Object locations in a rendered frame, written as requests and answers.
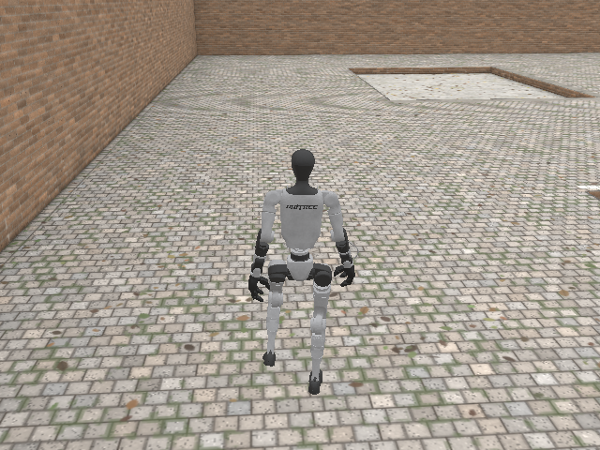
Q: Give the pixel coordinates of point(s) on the right robot hand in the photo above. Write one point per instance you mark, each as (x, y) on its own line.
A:
(347, 272)

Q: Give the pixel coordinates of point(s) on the robot right forearm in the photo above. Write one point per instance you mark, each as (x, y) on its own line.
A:
(344, 251)

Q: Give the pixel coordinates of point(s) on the robot left forearm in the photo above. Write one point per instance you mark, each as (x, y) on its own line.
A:
(259, 257)

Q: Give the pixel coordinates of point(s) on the robot right upper arm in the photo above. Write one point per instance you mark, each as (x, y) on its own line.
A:
(330, 199)

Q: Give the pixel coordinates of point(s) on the left robot hand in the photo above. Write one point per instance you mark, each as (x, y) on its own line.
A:
(252, 286)

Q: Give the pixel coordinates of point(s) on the left robot foot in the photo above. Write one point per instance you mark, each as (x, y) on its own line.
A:
(269, 359)

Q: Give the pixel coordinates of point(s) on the robot left upper arm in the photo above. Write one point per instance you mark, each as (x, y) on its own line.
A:
(271, 199)

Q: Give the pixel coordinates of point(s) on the robot right shin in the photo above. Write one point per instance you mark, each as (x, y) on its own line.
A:
(317, 347)

